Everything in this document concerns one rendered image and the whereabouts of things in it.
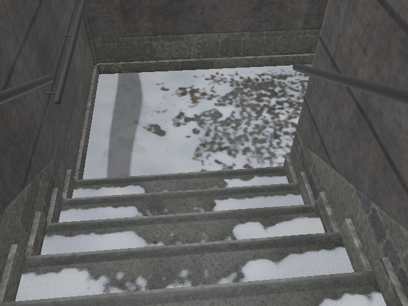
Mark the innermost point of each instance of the stairs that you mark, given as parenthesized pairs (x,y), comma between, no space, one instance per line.
(210,238)

